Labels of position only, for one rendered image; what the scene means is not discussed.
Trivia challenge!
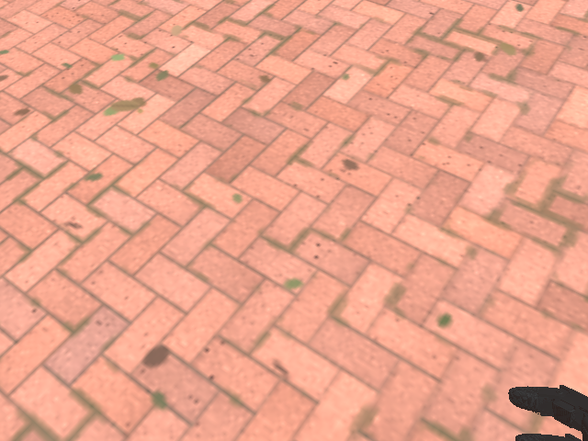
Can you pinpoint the robot right hand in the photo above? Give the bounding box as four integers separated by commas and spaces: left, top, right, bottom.
508, 385, 588, 441

